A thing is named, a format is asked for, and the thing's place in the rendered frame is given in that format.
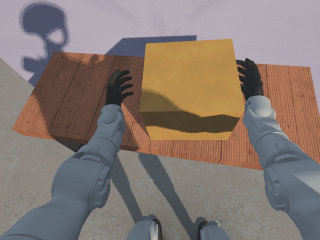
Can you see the left robot upper arm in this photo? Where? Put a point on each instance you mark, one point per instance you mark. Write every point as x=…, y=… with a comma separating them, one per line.
x=80, y=187

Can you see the robot left hand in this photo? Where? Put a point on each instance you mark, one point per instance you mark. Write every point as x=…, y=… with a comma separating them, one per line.
x=113, y=93

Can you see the carton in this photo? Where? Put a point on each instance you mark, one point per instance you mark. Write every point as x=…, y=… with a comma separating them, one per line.
x=191, y=90

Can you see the robot right hand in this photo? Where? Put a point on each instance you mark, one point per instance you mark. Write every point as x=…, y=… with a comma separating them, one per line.
x=252, y=84

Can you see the robot left shin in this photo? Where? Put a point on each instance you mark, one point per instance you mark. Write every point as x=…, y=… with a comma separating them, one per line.
x=146, y=218

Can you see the left robot thigh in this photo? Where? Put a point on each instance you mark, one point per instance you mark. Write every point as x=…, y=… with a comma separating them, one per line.
x=144, y=230

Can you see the right robot forearm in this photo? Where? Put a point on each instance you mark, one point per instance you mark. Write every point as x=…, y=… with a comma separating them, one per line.
x=266, y=136

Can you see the table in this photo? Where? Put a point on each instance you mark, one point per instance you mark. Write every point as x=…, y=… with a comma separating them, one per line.
x=67, y=100

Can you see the left robot forearm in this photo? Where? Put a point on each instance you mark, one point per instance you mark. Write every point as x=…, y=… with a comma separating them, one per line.
x=106, y=141

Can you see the right robot upper arm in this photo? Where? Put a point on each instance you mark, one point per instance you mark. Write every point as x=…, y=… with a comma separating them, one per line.
x=294, y=188

